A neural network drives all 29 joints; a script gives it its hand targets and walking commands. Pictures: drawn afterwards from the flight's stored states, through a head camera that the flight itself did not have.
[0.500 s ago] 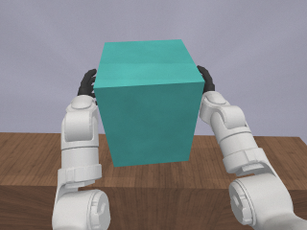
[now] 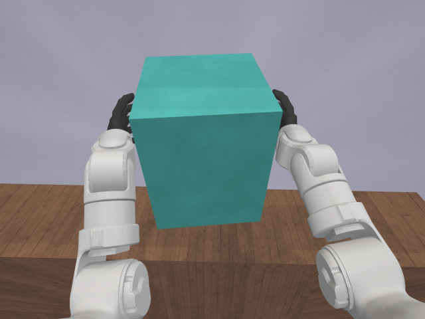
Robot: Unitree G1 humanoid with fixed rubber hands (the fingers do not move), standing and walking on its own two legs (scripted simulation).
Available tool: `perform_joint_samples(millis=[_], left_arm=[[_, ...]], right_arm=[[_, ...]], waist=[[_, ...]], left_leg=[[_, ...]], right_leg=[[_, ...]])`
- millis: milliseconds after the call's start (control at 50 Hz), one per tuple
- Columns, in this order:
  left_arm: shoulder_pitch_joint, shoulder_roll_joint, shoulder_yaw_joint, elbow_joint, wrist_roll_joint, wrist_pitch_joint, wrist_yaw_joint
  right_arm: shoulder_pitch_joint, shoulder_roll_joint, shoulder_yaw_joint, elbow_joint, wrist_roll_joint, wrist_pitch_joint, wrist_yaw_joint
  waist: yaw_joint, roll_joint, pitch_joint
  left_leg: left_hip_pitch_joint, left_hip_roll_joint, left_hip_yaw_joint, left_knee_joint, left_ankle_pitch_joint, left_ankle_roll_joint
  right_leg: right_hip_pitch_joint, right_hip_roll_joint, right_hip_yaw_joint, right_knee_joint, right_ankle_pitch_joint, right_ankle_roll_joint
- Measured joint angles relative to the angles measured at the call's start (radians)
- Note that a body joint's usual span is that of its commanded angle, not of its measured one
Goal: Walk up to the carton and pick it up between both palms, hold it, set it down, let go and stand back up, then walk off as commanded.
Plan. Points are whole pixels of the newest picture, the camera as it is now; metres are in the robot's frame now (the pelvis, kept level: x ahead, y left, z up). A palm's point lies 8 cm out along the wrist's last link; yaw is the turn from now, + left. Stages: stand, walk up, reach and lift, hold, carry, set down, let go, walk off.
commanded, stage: hold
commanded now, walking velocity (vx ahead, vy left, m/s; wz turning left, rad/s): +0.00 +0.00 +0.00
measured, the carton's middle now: (204, 141) +0.40 +0.01 +0.22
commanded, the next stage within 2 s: none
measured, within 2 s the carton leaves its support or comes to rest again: neither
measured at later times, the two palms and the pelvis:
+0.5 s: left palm (118, 139) +0.36 +0.16 +0.25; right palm (285, 134) +0.36 -0.13 +0.25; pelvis -0.01 +0.00 +0.00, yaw +0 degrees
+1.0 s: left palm (121, 137) +0.36 +0.15 +0.25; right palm (286, 133) +0.37 -0.14 +0.24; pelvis +0.00 +0.00 +0.00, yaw +0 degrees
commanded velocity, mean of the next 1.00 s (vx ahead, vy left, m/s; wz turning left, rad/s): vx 0.00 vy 0.00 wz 0.00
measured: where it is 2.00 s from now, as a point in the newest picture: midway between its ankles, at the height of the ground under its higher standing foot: outside the picture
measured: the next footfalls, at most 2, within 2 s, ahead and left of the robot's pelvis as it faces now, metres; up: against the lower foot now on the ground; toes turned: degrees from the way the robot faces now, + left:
none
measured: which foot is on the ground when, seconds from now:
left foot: down 0.00-1.00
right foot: down 0.00-1.00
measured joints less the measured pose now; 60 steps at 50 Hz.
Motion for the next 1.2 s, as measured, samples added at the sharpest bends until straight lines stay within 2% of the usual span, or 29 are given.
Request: perform_joint_samples(millis=[300, 560, 760, 920, 1200], left_arm=[[0.029, -0.017, 0.003, -0.057, 0.012, 0.024, -0.004], [-0.013, -0.008, 0.014, 0.003, 0.011, 0.003, 0.0], [-0.027, -0.001, 0.012, 0.032, 0.006, -0.008, 0.003], [0.014, -0.009, 0.003, -0.018, 0.003, 0.001, 0.001], [0.023, -0.015, 0.009, -0.046, 0.012, 0.014, -0.006]], right_arm=[[0.026, -0.003, 0.017, -0.039, 0.024, 0.013, -0.01], [-0.01, 0.009, -0.025, 0.013, -0.012, 0.001, 0.007], [-0.021, 0.009, -0.029, 0.038, -0.02, -0.009, 0.012], [0.012, -0.002, 0.009, -0.008, 0.011, 0.001, -0.003], [0.024, 0.002, 0.012, -0.031, 0.016, 0.01, -0.009]], waist=[[-0.006, 0.001, 0.015], [0.008, -0.005, 0.008], [0.005, -0.007, 0.001], [-0.007, 0.0, 0.004], [-0.004, -0.003, 0.016]], left_leg=[[0.021, -0.002, 0.006, 0.005, -0.006, 0.003], [-0.006, -0.002, 0.008, -0.001, 0.01, 0.002], [-0.008, -0.001, 0.003, -0.003, 0.008, -0.001], [0.014, 0.0, 0.0, 0.0, -0.004, 0.0], [0.019, -0.002, 0.005, 0.001, -0.002, 0.002]], right_leg=[[0.021, -0.002, 0.006, 0.001, -0.002, 0.004], [-0.016, -0.003, 0.008, 0.014, 0.005, 0.0], [-0.016, -0.001, 0.004, 0.011, 0.002, -0.002], [0.014, 0.0, 0.002, 0.0, -0.004, 0.001], [0.016, -0.001, 0.007, 0.002, 0.0, 0.002]])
